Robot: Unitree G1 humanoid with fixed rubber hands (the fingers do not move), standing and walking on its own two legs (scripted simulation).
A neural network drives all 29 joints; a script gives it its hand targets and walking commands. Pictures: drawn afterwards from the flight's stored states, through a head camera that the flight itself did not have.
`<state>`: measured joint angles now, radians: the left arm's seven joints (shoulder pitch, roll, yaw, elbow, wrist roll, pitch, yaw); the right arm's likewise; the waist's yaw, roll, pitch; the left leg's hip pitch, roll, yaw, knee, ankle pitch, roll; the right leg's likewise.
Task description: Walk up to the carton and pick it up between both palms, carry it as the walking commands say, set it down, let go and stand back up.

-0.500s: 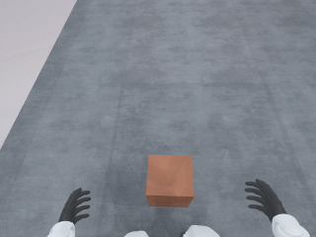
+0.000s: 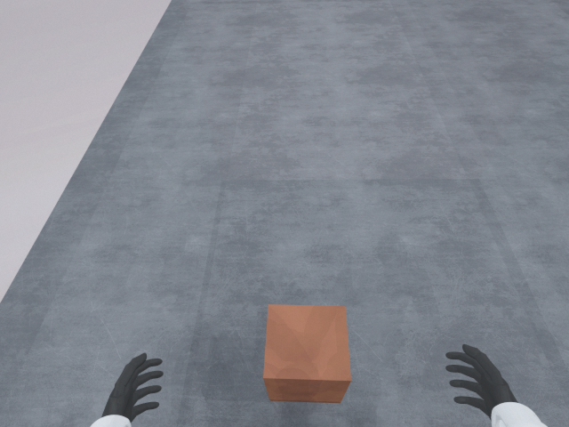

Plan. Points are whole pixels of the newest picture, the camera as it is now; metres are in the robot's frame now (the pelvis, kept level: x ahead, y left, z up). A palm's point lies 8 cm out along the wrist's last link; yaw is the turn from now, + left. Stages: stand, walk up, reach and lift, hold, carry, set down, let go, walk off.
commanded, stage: stand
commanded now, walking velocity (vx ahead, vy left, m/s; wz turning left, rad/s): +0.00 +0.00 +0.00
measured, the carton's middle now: (305, 355) +0.38 -0.04 -0.63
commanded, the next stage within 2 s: none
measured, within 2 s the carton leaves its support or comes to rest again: neither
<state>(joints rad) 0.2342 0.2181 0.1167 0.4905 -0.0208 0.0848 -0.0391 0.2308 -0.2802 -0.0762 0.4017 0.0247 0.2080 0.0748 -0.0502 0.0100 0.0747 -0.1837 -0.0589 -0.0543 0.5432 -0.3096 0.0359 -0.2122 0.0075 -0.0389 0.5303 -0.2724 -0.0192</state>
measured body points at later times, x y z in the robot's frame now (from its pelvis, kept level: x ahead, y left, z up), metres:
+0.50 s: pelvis +0.01 +0.00 +0.00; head -0.02 +0.00 +0.45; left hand +0.18 +0.26 -0.07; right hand +0.15 -0.28 -0.08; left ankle -0.01 +0.10 -0.73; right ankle +0.01 -0.11 -0.73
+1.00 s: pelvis +0.01 +0.00 +0.00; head -0.03 +0.00 +0.45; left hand +0.17 +0.26 -0.07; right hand +0.13 -0.28 -0.09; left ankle -0.01 +0.10 -0.73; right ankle +0.01 -0.11 -0.73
